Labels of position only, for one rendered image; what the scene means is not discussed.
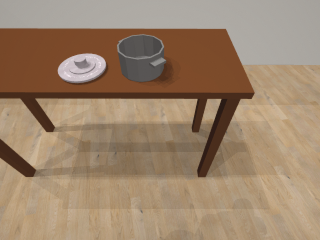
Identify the knob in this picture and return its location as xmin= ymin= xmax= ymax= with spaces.
xmin=73 ymin=55 xmax=87 ymax=67

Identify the lid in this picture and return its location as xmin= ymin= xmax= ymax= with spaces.
xmin=58 ymin=53 xmax=106 ymax=83

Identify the pot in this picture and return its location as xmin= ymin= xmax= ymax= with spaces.
xmin=117 ymin=34 xmax=167 ymax=82

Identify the table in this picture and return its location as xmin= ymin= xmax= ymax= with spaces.
xmin=0 ymin=28 xmax=255 ymax=177

